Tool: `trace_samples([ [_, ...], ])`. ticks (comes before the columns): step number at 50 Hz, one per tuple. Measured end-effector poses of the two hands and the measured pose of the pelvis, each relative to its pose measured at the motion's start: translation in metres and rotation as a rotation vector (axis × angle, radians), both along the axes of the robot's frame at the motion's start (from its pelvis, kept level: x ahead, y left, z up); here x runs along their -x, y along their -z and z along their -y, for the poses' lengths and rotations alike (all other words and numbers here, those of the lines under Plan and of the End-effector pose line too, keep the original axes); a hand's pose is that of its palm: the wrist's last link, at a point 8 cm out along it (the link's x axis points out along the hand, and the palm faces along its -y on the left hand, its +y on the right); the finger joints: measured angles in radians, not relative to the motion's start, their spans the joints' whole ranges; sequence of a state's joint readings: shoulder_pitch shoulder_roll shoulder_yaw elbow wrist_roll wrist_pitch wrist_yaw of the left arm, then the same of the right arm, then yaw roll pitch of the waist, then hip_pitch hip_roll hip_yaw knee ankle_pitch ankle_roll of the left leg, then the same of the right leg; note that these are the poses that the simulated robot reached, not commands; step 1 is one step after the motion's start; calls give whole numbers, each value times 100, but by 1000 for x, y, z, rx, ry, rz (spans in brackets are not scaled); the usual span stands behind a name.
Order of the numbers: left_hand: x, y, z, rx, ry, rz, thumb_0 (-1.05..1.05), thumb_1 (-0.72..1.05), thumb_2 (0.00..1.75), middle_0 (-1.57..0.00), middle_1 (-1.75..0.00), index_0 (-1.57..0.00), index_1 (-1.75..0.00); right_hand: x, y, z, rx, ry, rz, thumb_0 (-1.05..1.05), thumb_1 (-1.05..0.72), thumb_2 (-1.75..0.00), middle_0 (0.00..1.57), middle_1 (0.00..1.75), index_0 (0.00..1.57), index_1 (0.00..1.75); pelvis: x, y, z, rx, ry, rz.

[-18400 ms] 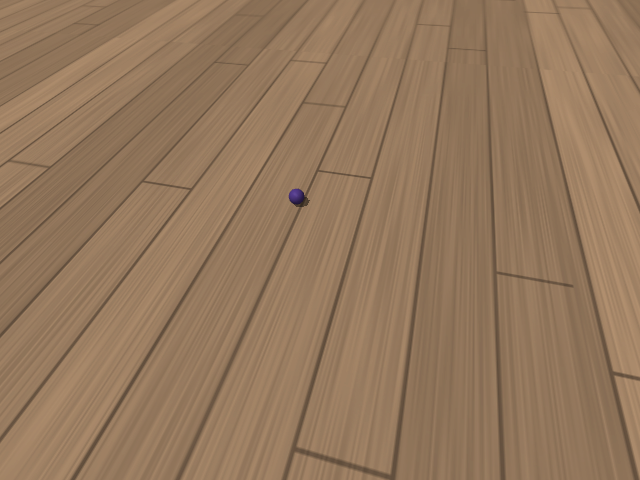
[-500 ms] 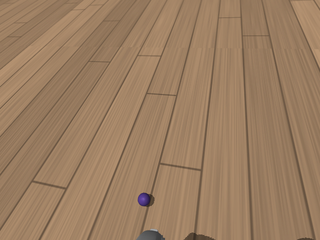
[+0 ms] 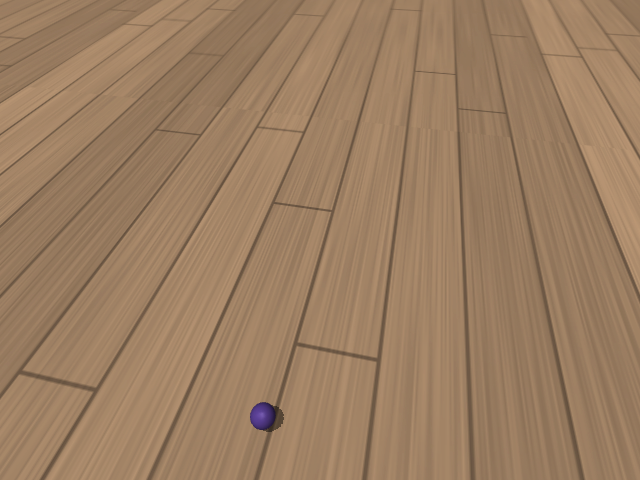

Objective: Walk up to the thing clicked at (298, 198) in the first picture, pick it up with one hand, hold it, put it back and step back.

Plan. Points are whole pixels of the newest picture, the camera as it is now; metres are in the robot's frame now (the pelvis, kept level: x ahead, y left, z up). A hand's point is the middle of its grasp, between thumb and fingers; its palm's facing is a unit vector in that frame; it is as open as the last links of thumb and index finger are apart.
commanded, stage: stand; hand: left
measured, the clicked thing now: (262, 415) +0.46 +0.20 -0.73
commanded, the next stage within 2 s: rise first in 1.84 s
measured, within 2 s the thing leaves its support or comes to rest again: neither
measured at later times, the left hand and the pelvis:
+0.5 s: hand out of the picture +0.09 +0.24 -0.15, palm faces -0.04 -0.94 -0.33, open 7.4 cm; pelvis +0.01 -0.01 +0.01, yaw +0 degrees
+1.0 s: hand out of the picture +0.09 +0.25 -0.15, palm faces -0.03 -0.94 -0.34, open 7.4 cm; pelvis +0.02 -0.01 +0.01, yaw +0 degrees
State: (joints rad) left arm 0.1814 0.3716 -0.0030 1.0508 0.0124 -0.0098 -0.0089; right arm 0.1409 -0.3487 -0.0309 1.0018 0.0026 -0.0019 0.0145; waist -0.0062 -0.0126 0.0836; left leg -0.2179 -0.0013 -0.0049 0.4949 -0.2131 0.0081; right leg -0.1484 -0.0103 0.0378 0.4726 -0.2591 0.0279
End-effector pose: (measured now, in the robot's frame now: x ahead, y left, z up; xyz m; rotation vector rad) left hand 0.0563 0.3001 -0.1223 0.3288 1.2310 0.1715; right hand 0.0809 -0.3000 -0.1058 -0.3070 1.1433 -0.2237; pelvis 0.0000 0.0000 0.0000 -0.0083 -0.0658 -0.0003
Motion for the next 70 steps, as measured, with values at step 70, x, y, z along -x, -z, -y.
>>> trace_samples([
  [70,-26,-11,11,1,-28,-13,1,90,90,-21,-30,-20,-30,-18,3,3,-19,-17,-96,0,-90,-90,21,30,21,30,-22,-11,8,-9,-14,-35],
])
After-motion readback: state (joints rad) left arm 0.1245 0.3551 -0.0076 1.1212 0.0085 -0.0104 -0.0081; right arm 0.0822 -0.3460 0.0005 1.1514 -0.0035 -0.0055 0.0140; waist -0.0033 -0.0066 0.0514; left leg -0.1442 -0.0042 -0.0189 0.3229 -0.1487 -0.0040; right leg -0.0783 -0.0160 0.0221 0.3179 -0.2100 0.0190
